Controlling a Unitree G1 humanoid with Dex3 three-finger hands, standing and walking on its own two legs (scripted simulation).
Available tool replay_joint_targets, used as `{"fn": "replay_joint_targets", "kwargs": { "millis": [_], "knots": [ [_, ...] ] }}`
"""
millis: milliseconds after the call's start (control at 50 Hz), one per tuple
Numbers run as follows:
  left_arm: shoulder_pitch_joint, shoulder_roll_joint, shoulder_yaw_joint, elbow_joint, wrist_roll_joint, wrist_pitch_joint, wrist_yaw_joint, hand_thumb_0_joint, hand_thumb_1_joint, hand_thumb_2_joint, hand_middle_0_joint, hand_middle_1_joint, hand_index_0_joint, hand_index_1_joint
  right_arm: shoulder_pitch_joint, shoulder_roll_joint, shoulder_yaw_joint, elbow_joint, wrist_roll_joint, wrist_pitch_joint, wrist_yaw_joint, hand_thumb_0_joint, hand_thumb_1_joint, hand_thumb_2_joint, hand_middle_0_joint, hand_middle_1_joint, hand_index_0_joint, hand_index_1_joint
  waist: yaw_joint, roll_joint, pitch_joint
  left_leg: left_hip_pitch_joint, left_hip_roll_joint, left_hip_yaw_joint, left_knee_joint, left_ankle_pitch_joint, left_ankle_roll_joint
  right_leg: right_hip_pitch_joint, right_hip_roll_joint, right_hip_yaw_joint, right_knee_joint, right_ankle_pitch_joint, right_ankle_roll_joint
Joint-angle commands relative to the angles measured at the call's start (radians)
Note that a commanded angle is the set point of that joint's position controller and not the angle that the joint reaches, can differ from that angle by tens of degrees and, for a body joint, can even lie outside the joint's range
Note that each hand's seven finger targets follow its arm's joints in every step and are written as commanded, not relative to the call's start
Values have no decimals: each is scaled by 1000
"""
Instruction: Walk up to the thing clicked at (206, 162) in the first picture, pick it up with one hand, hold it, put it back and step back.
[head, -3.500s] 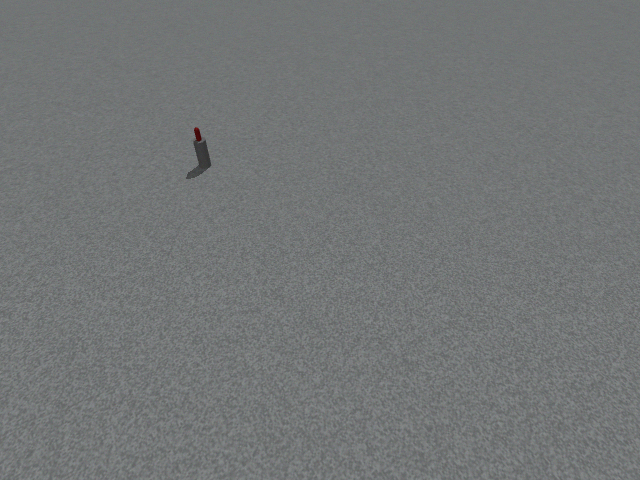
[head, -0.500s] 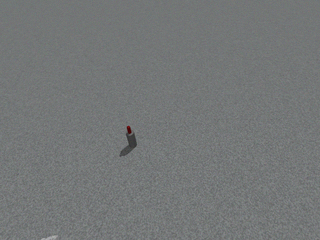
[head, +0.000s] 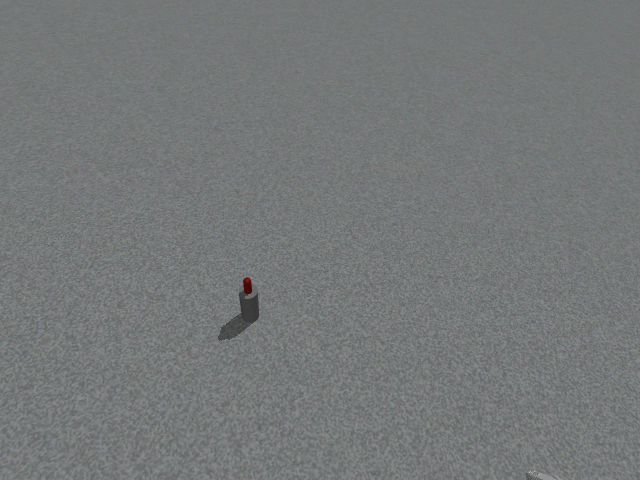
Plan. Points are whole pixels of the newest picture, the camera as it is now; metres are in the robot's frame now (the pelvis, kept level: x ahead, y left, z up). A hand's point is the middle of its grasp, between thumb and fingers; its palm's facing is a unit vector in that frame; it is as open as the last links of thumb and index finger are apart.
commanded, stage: walk up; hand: left
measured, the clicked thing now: (248, 298) +0.76 +0.18 -0.65
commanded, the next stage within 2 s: none
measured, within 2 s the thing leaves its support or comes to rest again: neither
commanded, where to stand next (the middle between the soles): +0.38 -0.04 m, yaw -1 degrees
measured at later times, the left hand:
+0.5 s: hand (159, 407) +0.25 +0.22 -0.11, palm faces -0.02 -0.91 -0.41, open 7.4 cm
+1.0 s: hand (163, 368) +0.32 +0.24 -0.16, palm faces -0.05 -0.95 -0.32, open 7.4 cm
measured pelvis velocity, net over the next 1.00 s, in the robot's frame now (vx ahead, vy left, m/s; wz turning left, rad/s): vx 0.27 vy -0.02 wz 0.00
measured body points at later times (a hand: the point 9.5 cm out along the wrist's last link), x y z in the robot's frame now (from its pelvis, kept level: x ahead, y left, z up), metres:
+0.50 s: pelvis +0.17 -0.05 +0.00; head +0.18 -0.08 +0.45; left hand +0.25 +0.27 -0.08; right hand +0.21 -0.37 -0.13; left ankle +0.11 +0.09 -0.66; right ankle +0.23 -0.16 -0.73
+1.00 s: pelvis +0.27 -0.02 +0.00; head +0.30 +0.01 +0.45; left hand +0.32 +0.29 -0.14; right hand +0.36 -0.33 -0.09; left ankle +0.35 +0.09 -0.73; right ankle +0.27 -0.16 -0.68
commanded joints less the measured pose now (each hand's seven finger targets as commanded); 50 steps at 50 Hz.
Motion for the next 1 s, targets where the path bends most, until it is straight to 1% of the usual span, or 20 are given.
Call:
{"fn": "replay_joint_targets", "kwargs": {
  "millis": [0, 120, 180, 280, 340, 360, 380, 400, 420, 480, 520, 640, 720, 780, 800, 820, 840, 860, 920, 980],
  "knots": [
    [61, 215, 60, -63, -14, -26, 8, 0, 900, 900, -200, -300, -200, -300, 103, -267, -64, -45, 27, -15, -33, 0, -900, -900, 200, 300, 200, 300, -25, 129, -67, 233, 242, -280, -322, 103, 133, -254, -74, 114, 44, 110, -2],
    [7, 177, 59, -70, -2, -12, -15, 0, 900, 900, -200, -300, -200, -300, 90, -270, -67, -68, 15, -27, -29, 0, -900, -900, 200, 300, 200, 300, -27, 186, -22, 175, 206, -161, -386, 40, 173, -260, -101, 47, -142, 246, 51],
    [-80, 167, 61, -96, 6, -18, -25, 0, 900, 900, -200, -300, -200, -300, 103, -287, -72, -65, 15, -23, -26, 0, -900, -900, 200, 300, 200, 300, -50, 191, -1, 188, 212, -160, -379, 16, 184, -260, -115, 9, -274, 275, 48],
    [-102, 164, 69, -83, 3, -36, -27, 0, 900, 900, -200, -300, -200, -300, 70, -281, -65, -82, 12, -12, -23, 0, -900, -900, 200, 300, 200, 300, -28, 161, -21, 126, 200, -129, -281, 74, 155, -85, -77, -18, -447, 316, 25],
    [54, 202, 89, -29, 9, -58, -7, 0, 900, 900, -200, -300, -200, -300, 69, -238, -50, -98, 13, 1, -25, 0, -900, -900, 200, 300, 200, 300, 55, 13, -141, 86, 145, -77, 22, 145, 104, 206, -37, -24, -567, 310, -1],
    [126, 255, 111, -13, 16, -68, 5, 0, 900, 900, -200, -300, -200, -300, 143, -177, -28, -94, 16, 1, -24, 0, -900, -900, 200, 300, 200, 300, 75, -159, -207, -4, 67, -15, 248, 55, 72, 341, -109, 87, -640, 194, -21],
    [141, 325, 127, -39, 16, -74, 15, 0, 900, 900, -200, -300, -200, -300, 185, -125, -5, -107, 15, 2, -21, 0, -900, -900, 200, 300, 200, 300, 65, -316, -228, -196, -41, 7, 443, -296, 23, 435, -342, 460, -719, 95, -89],
    [114, 345, 123, -40, 2, -66, 14, 0, 900, 900, -200, -300, -200, -300, 149, -229, -34, -81, 13, 16, -31, 0, -900, -900, 200, 300, 200, 300, 78, -209, -171, -289, -53, -46, 523, -330, 3, 395, -425, 648, -783, 52, -190],
    [76, 337, 117, -58, -7, -61, 15, 0, 900, 900, -200, -300, -200, -300, 111, -266, -42, -71, 5, 20, -39, 0, -900, -900, 200, 300, 200, 300, 69, -167, -106, -296, -3, -89, 547, -328, 0, 292, -446, 657, -793, 49, -240],
    [-5, 252, 90, -79, -17, -61, 24, 0, 900, 900, -200, -300, -200, -300, 133, -231, -39, -27, 25, 27, -27, 0, -900, -900, 200, 300, 200, 300, 15, -111, -48, -236, 37, -139, 490, -195, -7, 178, -292, 303, -767, 279, -161],
    [-26, 240, 83, -90, -11, -64, 23, 0, 900, 900, -200, -300, -200, -300, 157, -215, -38, -13, 17, 36, -15, 0, -900, -900, 200, 300, 200, 300, -3, -137, -48, -166, 23, -106, 441, -120, -14, 100, -233, 196, -774, 316, -152],
    [-17, 255, 92, -128, 7, -61, 12, 0, 900, 900, -200, -300, -200, -300, 63, -204, -48, -32, -5, 37, 8, 0, -900, -900, 200, 300, 200, 300, 24, -144, -17, -165, 55, -56, 171, -57, -53, 62, -239, 141, -829, 67, -182],
    [-21, 243, 71, -124, 3, -45, 22, 0, 900, 900, -200, -300, -200, -300, 37, -173, -43, -17, -7, 25, -11, 0, -900, -900, 200, 300, 200, 300, 20, -103, -36, 15, 22, -20, 61, 24, -48, -29, -247, 90, -693, 339, -165],
    [-69, 197, 42, -132, -7, -27, 29, 0, 900, 900, -200, -300, -200, -300, 119, -182, -47, 22, -7, 12, -33, 0, -900, -900, 200, 300, 200, 300, -43, -3, -107, 219, -15, -14, -88, 102, -13, -82, -196, 38, -474, 432, -104],
    [-36, 159, 27, -132, -12, -23, 31, 0, 900, 900, -200, -300, -200, -300, 156, -229, -56, 27, -11, 8, -43, 0, -900, -900, 200, 300, 200, 300, -57, 127, -140, 275, 66, -116, -175, 78, 17, -103, -139, -6, -338, 374, -58],
    [6, 109, 15, -140, -18, -21, 28, 0, 900, 900, -200, -300, -200, -300, 174, -319, -78, 10, -19, 2, -44, 0, -900, -900, 200, 300, 200, 300, -48, 317, -161, 323, 261, -438, -261, 8, 89, -223, -13, -65, -132, 102, 0],
    [61, 151, 27, -103, -12, -5, 36, 0, 900, 900, -200, -300, -200, -300, 133, -339, -77, -15, -5, 3, -46, 0, -900, -900, 200, 300, 200, 300, -18, 218, -120, 274, 344, -554, -308, -37, 165, -268, 14, 3, -67, -80, 5],
    [47, 209, 43, -77, -6, 3, 47, 0, 900, 900, -200, -300, -200, -300, 130, -360, -89, -2, 10, 9, -43, 0, -900, -900, 200, 300, 200, 300, -36, 239, -95, 235, 383, -609, -321, -140, 232, -267, -29, 28, 15, -115, -4],
    [26, 213, 50, -49, -6, 6, 40, 0, 900, 900, -200, -300, -200, -300, 63, -278, -60, -24, 5, 11, -51, 0, -900, -900, 200, 300, 200, 300, -15, 189, -68, 166, 250, -350, -302, 13, 159, -232, -58, 92, -27, -13, -3],
    [35, 181, 44, -26, -3, 8, 33, 0, 900, 900, -200, -300, -200, -300, 37, -272, -53, -28, 5, 12, -54, 0, -900, -900, 200, 300, 200, 300, -12, 223, -109, 159, 209, -245, -252, 94, 163, -170, -58, 37, -139, 43, 20]
  ]
}}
